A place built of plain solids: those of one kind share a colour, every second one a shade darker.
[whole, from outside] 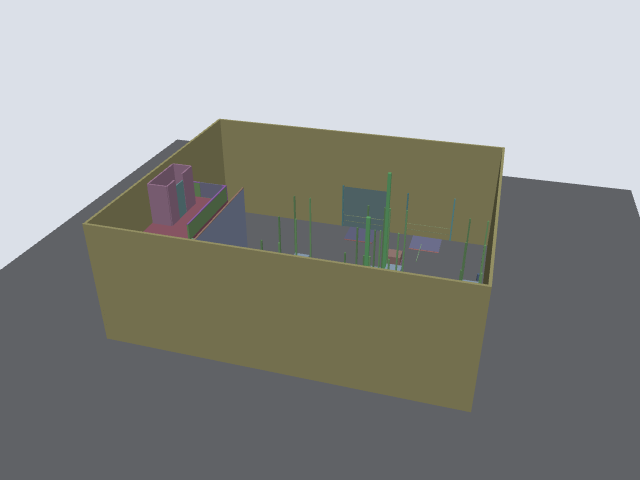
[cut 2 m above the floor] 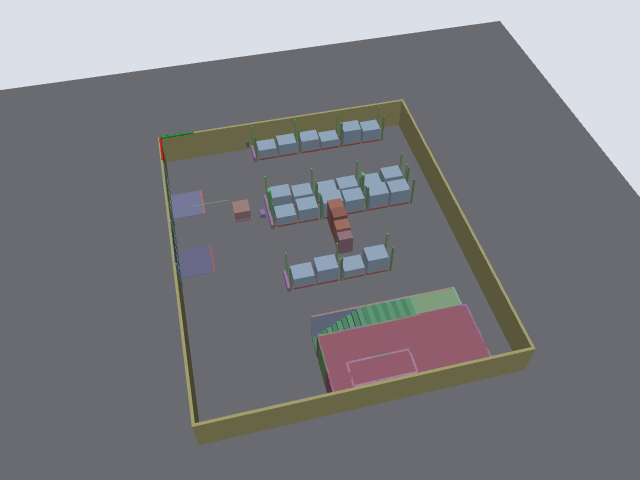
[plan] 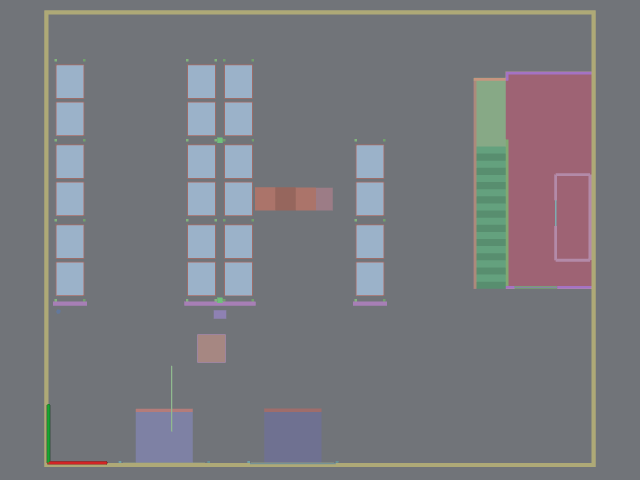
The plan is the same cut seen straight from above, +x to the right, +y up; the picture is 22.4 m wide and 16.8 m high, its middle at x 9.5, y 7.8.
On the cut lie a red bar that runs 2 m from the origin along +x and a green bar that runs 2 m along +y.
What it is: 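Racking aisles and the goods-in floor of a storage hall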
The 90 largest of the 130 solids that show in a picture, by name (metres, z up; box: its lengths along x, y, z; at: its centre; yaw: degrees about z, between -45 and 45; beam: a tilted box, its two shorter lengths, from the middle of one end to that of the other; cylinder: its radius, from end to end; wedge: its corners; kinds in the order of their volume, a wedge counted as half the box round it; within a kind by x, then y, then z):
{
 "mezz_deck_1": {"box": [3.0, 7.6, 4.18], "at": [17.5, 9.89, 2.04]},
 "wall_1": {"box": [0.15, 15.99, 7.08], "at": [-0.07, 7.85, 3.49]},
 "wall_2": {"box": [19.3, 0.15, 7.08], "at": [9.5, -0.07, 3.49]},
 "wall_3": {"box": [19.3, 0.15, 7.08], "at": [9.5, 15.77, 3.49]},
 "wall_4": {"box": [0.15, 15.99, 7.08], "at": [19.07, 7.85, 3.49]},
 "row_load_1": {"box": [0.95, 1.16, 0.65], "at": [0.75, 6.44, 0.47]},
 "row_load_2": {"box": [0.95, 1.16, 0.83], "at": [0.75, 7.74, 0.56]},
 "row_load_3": {"box": [0.95, 1.16, 0.83], "at": [0.75, 9.24, 0.56]},
 "row_load_4": {"box": [0.95, 1.16, 0.56], "at": [0.75, 10.54, 0.42]},
 "row_load_5": {"box": [0.95, 1.16, 1.08], "at": [0.75, 12.04, 0.68]},
 "row_load_6": {"box": [0.95, 1.16, 0.87], "at": [0.75, 13.34, 0.58]},
 "row_load_7": {"box": [0.95, 1.16, 0.97], "at": [5.35, 6.44, 0.63]},
 "row_load_8": {"box": [0.95, 1.16, 0.77], "at": [5.35, 7.74, 0.52]},
 "row_load_9": {"box": [0.95, 1.16, 0.69], "at": [5.35, 9.24, 0.49]},
 "row_load_10": {"box": [0.95, 1.16, 0.75], "at": [5.35, 10.54, 0.52]},
 "row_load_11": {"box": [0.95, 1.16, 0.64], "at": [5.35, 12.04, 0.46]},
 "row_load_12": {"box": [0.95, 1.16, 0.96], "at": [5.35, 13.34, 0.62]},
 "row_load_13": {"box": [0.95, 1.16, 0.63], "at": [6.65, 6.44, 0.45]},
 "row_load_14": {"box": [0.95, 1.16, 0.93], "at": [6.65, 7.74, 0.6]},
 "row_load_15": {"box": [0.95, 1.16, 1.12], "at": [6.65, 9.24, 0.7]},
 "row_load_16": {"box": [0.95, 1.16, 0.98], "at": [6.65, 10.54, 0.63]},
 "row_load_17": {"box": [0.95, 1.16, 1.08], "at": [6.65, 12.04, 0.68]},
 "row_load_18": {"box": [0.95, 1.16, 1.05], "at": [6.65, 13.34, 0.66]},
 "row_load_19": {"box": [0.95, 1.16, 0.73], "at": [11.25, 6.44, 0.51]},
 "row_load_20": {"box": [0.95, 1.16, 1.02], "at": [11.25, 7.74, 0.65]},
 "row_load_21": {"box": [0.95, 1.16, 0.56], "at": [11.25, 9.24, 0.42]},
 "row_load_22": {"box": [0.95, 1.16, 1.07], "at": [11.25, 10.54, 0.68]},
 "mezz_steps_1": {"box": [1.02, 0.25, 1.03], "at": [15.49, 7.21, 0.47]},
 "mezz_steps_2": {"box": [1.02, 0.25, 1.23], "at": [15.49, 7.46, 0.57]},
 "mezz_steps_3": {"box": [1.02, 0.25, 1.43], "at": [15.49, 7.71, 0.66]},
 "mezz_steps_4": {"box": [1.02, 0.25, 1.63], "at": [15.49, 7.96, 0.76]},
 "mezz_steps_5": {"box": [1.02, 0.25, 1.82], "at": [15.49, 8.21, 0.86]},
 "mezz_steps_6": {"box": [1.02, 0.25, 2.02], "at": [15.49, 8.46, 0.96]},
 "mezz_steps_7": {"box": [1.02, 0.25, 2.22], "at": [15.49, 8.71, 1.06]},
 "mezz_steps_8": {"box": [1.02, 0.25, 2.41], "at": [15.49, 8.96, 1.16]},
 "mezz_steps_9": {"box": [1.02, 0.25, 2.61], "at": [15.49, 9.21, 1.25]},
 "mezz_steps_10": {"box": [1.02, 0.25, 2.81], "at": [15.49, 9.45, 1.35]},
 "mezz_steps_11": {"box": [1.02, 0.25, 3.0], "at": [15.49, 9.7, 1.45]},
 "mezz_steps_12": {"box": [1.02, 0.25, 3.2], "at": [15.49, 9.95, 1.55]},
 "mezz_steps_13": {"box": [1.02, 0.25, 3.4], "at": [15.49, 10.2, 1.65]},
 "mezz_steps_14": {"box": [1.02, 0.25, 3.59], "at": [15.49, 10.45, 1.75]},
 "mezz_steps_15": {"box": [1.02, 0.25, 3.79], "at": [15.49, 10.7, 1.85]},
 "mezz_steps_16": {"box": [1.02, 0.25, 3.99], "at": [15.49, 10.95, 1.94]},
 "mezz_head_landing_1": {"box": [1.02, 2.3, 4.18], "at": [15.49, 12.22, 2.04]},
 "office_1": {"box": [0.1, 1.2, 6.68], "at": [17.75, 7.69, 3.29]},
 "office_2": {"box": [0.1, 0.9, 6.68], "at": [17.75, 9.64, 3.29]},
 "office_3": {"box": [1.2, 0.1, 6.68], "at": [18.35, 7.09, 3.29]},
 "office_4": {"box": [1.2, 0.1, 6.68], "at": [18.35, 10.09, 3.29]},
 "office_5": {"box": [0.1, 3.0, 6.68], "at": [18.95, 8.59, 3.29]},
 "mezz_par_whole_1": {"box": [0.1, 5.13, 5.18], "at": [16.05, 8.76, 2.54]},
 "mezz_par_whole_2": {"box": [3.0, 0.1, 5.18], "at": [17.5, 13.64, 2.54]},
 "mezz_par_whole_3": {"box": [1.2, 0.1, 5.18], "at": [18.4, 6.14, 2.54]},
 "row_pal_1": {"box": [1.0, 1.21, 0.19], "at": [0.75, 6.44, 0.04]},
 "row_pal_2": {"box": [1.0, 1.21, 0.19], "at": [0.75, 7.74, 0.04]},
 "row_pal_3": {"box": [1.0, 1.21, 0.19], "at": [0.75, 9.24, 0.04]},
 "row_pal_4": {"box": [1.0, 1.21, 0.19], "at": [0.75, 10.54, 0.04]},
 "row_pal_5": {"box": [1.0, 1.21, 0.19], "at": [0.75, 12.04, 0.04]},
 "row_pal_6": {"box": [1.0, 1.21, 0.19], "at": [0.75, 13.34, 0.04]},
 "row_pal_7": {"box": [1.0, 1.21, 0.19], "at": [5.35, 6.44, 0.04]},
 "row_pal_8": {"box": [1.0, 1.21, 0.19], "at": [5.35, 7.74, 0.04]},
 "row_pal_9": {"box": [1.0, 1.21, 0.19], "at": [5.35, 9.24, 0.04]},
 "row_pal_10": {"box": [1.0, 1.21, 0.19], "at": [5.35, 10.54, 0.04]},
 "row_pal_11": {"box": [1.0, 1.21, 0.19], "at": [5.35, 12.04, 0.04]},
 "row_pal_12": {"box": [1.0, 1.21, 0.19], "at": [5.35, 13.34, 0.04]},
 "row_pal_13": {"box": [1.0, 1.21, 0.19], "at": [6.65, 6.44, 0.04]},
 "row_pal_14": {"box": [1.0, 1.21, 0.19], "at": [6.65, 7.74, 0.04]},
 "row_pal_15": {"box": [1.0, 1.21, 0.19], "at": [6.65, 9.24, 0.04]},
 "row_pal_16": {"box": [1.0, 1.21, 0.19], "at": [6.65, 10.54, 0.04]},
 "row_pal_17": {"box": [1.0, 1.21, 0.19], "at": [6.65, 12.04, 0.04]},
 "row_pal_18": {"box": [1.0, 1.21, 0.19], "at": [6.65, 13.34, 0.04]},
 "row_pal_19": {"box": [1.0, 1.21, 0.19], "at": [11.25, 6.44, 0.04]},
 "row_pal_20": {"box": [1.0, 1.21, 0.19], "at": [11.25, 7.74, 0.04]},
 "mezz_cheek_whole_1": {"box": [0.1, 7.28, 5.18], "at": [14.93, 9.73, 2.54]},
 "mezz_cheek_1": {"box": [0.1, 7.28, 5.14], "at": [14.93, 9.73, 2.52]},
 "mezz_par_1": {"box": [0.1, 5.13, 5.14], "at": [16.05, 8.76, 2.52]},
 "mezz_par_2": {"box": [1.2, 0.1, 5.14], "at": [18.4, 6.14, 2.52]},
 "narrow_pinch_stack_1": {"box": [0.72, 0.81, 1.65], "at": [7.58, 9.24, 0.78]},
 "narrow_pinch_stack_2": {"box": [0.72, 0.81, 1.72], "at": [8.29, 9.24, 0.81]},
 "narrow_pinch_stack_3": {"box": [0.72, 0.81, 1.46], "at": [9.0, 9.24, 0.68]},
 "mezz_gate_base_1": {"box": [1.5, 0.1, 4.18], "at": [17.05, 6.14, 2.04]},
 "narrow_pinch_cartons_1": {"box": [0.6, 0.8, 1.26], "at": [9.65, 9.23, 0.58]},
 "mezz_landing_1": {"box": [1.12, 0.1, 5.14], "at": [15.44, 13.42, 2.52]},
 "lane_load_1": {"box": [0.95, 0.95, 0.63], "at": [5.7, 4.0, 0.45]},
 "column_row_1": {"box": [0.2, 0.2, 7.08], "at": [6.0, 5.69, 3.49]},
 "column_row_2": {"box": [0.2, 0.2, 7.08], "at": [6.0, 11.29, 3.49]},
 "shutter_1": {"box": [3.0, 0.05, 3.15], "at": [8.55, -0.03, 1.52]},
 "leveller_1": {"box": [2.0, 1.78, 0.07], "at": [4.05, 0.89, -0.02]},
 "leveller_2": {"box": [2.0, 1.78, 0.07], "at": [8.55, 0.89, -0.02]},
 "mezz_gate_1": {"box": [1.5, 0.05, 5.18], "at": [17.05, 6.14, 2.54]},
 "office_door_leaf_1": {"box": [0.06, 0.9, 6.29], "at": [17.75, 8.74, 3.09]}
}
